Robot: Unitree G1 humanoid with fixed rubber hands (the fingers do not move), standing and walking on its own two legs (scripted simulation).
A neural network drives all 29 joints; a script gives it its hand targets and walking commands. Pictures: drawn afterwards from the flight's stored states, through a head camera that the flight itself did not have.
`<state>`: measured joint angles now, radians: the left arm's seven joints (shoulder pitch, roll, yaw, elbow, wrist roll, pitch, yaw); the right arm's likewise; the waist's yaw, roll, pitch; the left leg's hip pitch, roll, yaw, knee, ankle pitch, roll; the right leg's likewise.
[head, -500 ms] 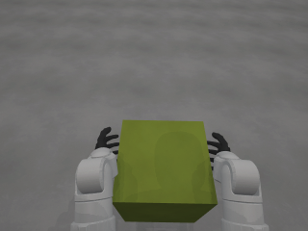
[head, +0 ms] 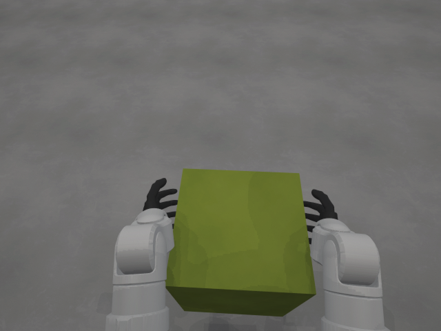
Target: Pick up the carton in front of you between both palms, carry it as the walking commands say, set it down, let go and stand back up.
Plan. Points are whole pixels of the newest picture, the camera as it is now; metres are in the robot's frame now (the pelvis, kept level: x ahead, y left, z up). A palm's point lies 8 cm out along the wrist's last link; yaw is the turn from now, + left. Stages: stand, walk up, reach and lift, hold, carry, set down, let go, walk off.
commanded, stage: carry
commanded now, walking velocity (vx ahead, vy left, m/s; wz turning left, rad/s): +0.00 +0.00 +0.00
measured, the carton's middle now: (236, 248) +0.30 +0.00 -0.05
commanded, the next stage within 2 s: none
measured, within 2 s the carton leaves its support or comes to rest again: neither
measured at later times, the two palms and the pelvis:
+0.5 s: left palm (156, 160) +0.44 +0.15 +0.06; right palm (302, 169) +0.41 -0.13 +0.05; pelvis +0.14 +0.02 +0.00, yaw -2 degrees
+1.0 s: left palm (155, 173) +0.42 +0.16 +0.04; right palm (304, 182) +0.40 -0.13 +0.03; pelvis +0.12 +0.02 -0.01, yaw -2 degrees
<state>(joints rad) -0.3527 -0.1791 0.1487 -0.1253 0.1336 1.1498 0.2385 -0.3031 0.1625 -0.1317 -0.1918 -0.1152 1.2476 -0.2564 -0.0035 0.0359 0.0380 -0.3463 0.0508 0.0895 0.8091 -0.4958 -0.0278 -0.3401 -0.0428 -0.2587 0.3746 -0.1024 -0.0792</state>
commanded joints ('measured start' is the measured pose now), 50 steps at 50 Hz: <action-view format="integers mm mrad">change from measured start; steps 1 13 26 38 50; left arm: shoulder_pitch -343 -326 -299 -243 -241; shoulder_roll -1094 -1052 -1064 -896 -918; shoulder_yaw -650 -679 -621 -464 -498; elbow -65 136 234 329 334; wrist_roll -439 -389 -307 -99 -120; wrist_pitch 28 11 -233 -465 -455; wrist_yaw -416 -459 -480 -456 -456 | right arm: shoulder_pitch -566 -471 -507 -425 -428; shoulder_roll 1049 1026 1026 860 890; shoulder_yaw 692 671 646 481 527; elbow -150 90 137 270 254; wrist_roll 453 379 329 118 145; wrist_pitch -65 -101 -337 -576 -570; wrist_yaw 411 458 482 464 459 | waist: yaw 12 4 1 5 5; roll -165 25 -48 -22 -40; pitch -552 -462 -459 -443 -409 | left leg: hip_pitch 59 288 250 269 209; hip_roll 8 146 105 115 125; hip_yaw -3 -11 16 14 -7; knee -212 -314 -283 -289 -314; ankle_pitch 72 1035 919 903 664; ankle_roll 2 32 24 33 47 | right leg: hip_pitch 448 228 313 277 227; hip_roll -265 -124 -119 -118 -139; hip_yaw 185 120 129 130 148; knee -53 148 151 144 125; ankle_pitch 560 380 545 454 245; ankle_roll -69 101 107 97 78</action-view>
